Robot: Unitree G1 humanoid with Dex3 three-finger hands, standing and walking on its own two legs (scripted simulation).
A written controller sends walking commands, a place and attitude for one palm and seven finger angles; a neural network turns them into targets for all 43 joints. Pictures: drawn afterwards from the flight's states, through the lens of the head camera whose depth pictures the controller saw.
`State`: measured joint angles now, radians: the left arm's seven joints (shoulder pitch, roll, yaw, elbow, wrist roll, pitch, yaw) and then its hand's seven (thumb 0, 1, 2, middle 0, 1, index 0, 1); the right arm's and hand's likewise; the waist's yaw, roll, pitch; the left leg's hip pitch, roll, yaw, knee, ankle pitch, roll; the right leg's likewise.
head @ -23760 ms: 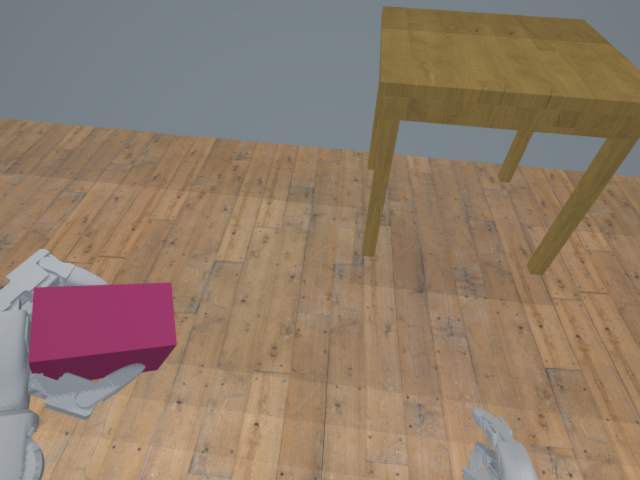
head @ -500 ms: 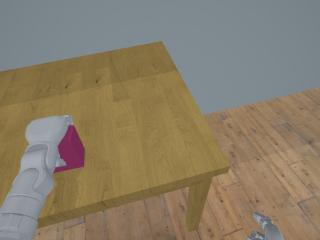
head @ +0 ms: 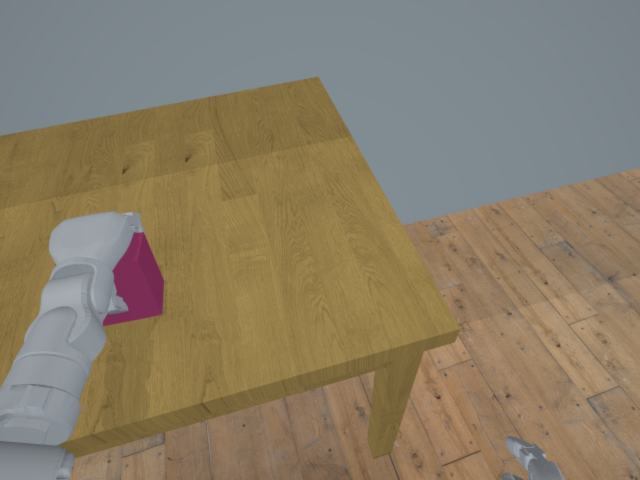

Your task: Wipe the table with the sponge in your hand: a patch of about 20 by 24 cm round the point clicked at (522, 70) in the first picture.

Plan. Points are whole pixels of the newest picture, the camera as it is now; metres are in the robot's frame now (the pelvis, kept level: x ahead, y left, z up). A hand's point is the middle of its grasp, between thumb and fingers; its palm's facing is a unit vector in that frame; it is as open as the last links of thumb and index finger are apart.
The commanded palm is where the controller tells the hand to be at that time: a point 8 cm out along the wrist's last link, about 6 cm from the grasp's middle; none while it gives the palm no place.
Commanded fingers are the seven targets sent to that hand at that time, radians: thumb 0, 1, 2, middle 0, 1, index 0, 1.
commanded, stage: wipe forward along the first lane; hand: left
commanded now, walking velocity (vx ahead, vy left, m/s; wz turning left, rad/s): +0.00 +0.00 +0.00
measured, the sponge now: (119, 289) +0.34 +0.32 +0.04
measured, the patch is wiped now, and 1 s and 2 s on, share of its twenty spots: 0.45 0.60 0.70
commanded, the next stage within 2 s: slide across to the middle lane in 0.30 s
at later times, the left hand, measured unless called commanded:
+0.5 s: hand (115, 233) +0.41 +0.34 +0.08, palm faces -0.14 +0.04 -0.99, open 10.3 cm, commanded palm +0.40 +0.32 +0.12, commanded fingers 0.00 0.10 1.30 -1.20 -1.60 -1.20 -1.60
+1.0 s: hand (150, 221) +0.43 +0.30 +0.08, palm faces -0.06 -0.01 -1.00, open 10.3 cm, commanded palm +0.41 +0.28 +0.13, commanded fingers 0.00 0.10 1.30 -1.20 -1.60 -1.20 -1.60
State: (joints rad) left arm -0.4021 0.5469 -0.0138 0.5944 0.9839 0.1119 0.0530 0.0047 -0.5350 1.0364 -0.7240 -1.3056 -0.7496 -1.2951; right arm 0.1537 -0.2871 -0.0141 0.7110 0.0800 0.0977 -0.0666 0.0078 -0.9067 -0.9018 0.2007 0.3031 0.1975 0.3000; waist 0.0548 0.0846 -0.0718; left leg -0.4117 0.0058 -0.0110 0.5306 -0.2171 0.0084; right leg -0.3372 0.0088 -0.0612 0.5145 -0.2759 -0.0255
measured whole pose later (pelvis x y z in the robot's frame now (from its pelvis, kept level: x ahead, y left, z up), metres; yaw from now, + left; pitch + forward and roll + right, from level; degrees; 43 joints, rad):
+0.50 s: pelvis +0.01 +0.01 +0.00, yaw -1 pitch +9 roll -1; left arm -0.63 0.63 0.01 0.87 1.03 0.04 0.07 0.01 -0.53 1.04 -0.72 -1.32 -0.74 -1.31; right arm 0.24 -0.30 -0.03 0.74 0.08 0.12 -0.06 0.01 -0.91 -0.90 0.20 0.30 0.20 0.30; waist 0.00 0.07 -0.07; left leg -0.48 0.01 0.00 0.55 -0.23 0.02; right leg -0.40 0.01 -0.05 0.50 -0.27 -0.01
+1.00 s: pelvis +0.03 +0.02 +0.00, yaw +0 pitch +7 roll -1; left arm -0.58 0.46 -0.13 0.67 0.99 0.26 0.09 0.00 -0.52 1.04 -0.69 -1.34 -0.72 -1.33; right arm 0.12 -0.26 -0.01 0.70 0.08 0.13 -0.03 0.01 -0.91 -0.90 0.20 0.30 0.20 0.30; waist 0.03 0.07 -0.08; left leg -0.38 -0.02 0.00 0.49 -0.24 0.04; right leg -0.29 -0.02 -0.05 0.45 -0.28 0.00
